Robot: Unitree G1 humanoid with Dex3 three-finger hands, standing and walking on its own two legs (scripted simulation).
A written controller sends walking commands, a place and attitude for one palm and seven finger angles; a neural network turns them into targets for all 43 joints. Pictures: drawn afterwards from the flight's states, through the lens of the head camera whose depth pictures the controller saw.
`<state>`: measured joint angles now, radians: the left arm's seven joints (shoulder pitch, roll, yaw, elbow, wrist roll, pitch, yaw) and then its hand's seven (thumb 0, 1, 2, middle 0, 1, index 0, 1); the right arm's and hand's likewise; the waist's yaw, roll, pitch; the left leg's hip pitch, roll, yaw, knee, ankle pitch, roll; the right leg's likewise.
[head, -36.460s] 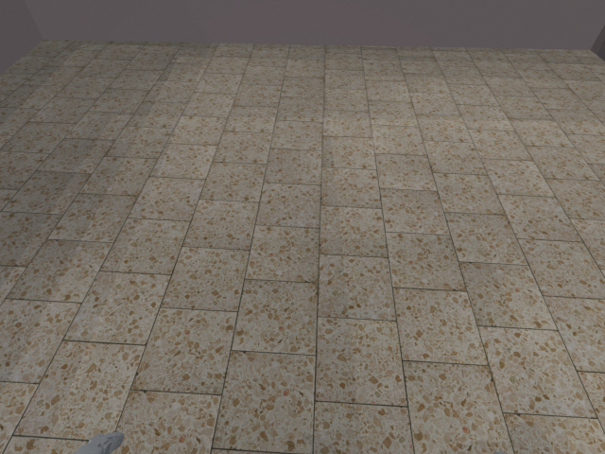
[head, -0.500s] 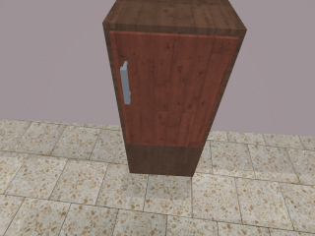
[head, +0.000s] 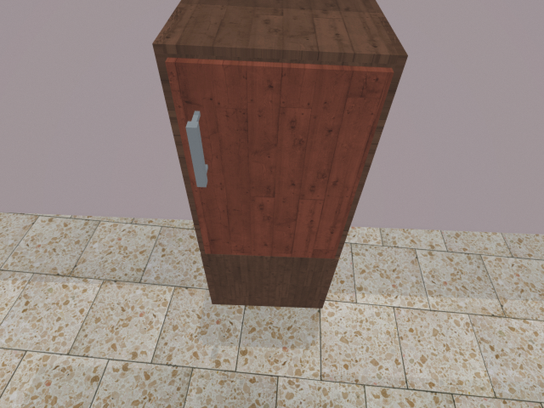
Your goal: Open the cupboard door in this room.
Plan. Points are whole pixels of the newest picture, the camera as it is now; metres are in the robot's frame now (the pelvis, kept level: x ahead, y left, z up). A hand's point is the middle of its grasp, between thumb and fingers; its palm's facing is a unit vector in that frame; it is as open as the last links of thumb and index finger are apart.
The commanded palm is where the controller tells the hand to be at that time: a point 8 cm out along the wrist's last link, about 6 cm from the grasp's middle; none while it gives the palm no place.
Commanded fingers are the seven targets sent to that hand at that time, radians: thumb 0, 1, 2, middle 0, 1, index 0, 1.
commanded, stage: raise the hand with hooked fingers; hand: left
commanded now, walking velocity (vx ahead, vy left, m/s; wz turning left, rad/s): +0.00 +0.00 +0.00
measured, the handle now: (199, 150) +0.57 +0.19 +0.05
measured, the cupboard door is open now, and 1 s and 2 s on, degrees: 0 0 0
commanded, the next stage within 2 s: none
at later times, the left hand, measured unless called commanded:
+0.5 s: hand (151, 404) +0.15 +0.18 -0.07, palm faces +0.08 -1.00 +0.01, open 8.6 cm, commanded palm +0.14 +0.25 -0.04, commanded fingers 0.00 0.39 0.68 -0.24 -0.63 -0.24 -0.63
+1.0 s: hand (116, 340) +0.21 +0.23 +0.00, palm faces +0.12 -0.99 -0.07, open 11.6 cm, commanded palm +0.18 +0.28 +0.00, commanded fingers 0.00 -0.20 0.43 -0.28 -1.00 -0.28 -1.00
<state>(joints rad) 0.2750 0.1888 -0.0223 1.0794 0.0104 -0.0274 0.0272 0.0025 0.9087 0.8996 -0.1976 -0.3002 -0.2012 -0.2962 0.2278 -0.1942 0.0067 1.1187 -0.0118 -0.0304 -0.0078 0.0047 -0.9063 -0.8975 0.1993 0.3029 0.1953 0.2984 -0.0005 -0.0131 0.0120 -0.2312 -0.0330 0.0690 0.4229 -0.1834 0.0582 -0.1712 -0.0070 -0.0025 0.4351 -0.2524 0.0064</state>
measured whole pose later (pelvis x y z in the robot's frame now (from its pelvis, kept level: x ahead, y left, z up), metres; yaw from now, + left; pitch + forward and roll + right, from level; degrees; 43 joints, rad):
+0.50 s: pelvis -0.01 -0.04 -0.08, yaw +2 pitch +12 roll -1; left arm 0.47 0.22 0.23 0.21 -0.31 -0.51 -0.42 0.01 0.61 0.77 -0.22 -0.49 -0.23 -0.49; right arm 0.15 -0.27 -0.06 0.52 0.02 -0.25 -0.01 0.01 -0.90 -0.90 0.20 0.30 0.20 0.30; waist 0.03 -0.04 -0.14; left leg -0.83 0.01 0.01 1.07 -0.45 0.01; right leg -0.74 0.02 -0.08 1.07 -0.54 -0.05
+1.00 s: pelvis -0.01 -0.02 -0.06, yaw +2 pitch +12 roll -2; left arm 0.33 0.31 0.36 0.11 -0.38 -0.37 -0.37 0.00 0.03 0.53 -0.26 -0.86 -0.26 -0.86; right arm 0.32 -0.26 0.00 0.59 0.03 -0.21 -0.07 0.01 -0.90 -0.90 0.20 0.30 0.20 0.30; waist -0.01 0.04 -0.13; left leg -0.78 0.02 0.00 0.99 -0.42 0.03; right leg -0.67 0.03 -0.07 0.95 -0.48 -0.03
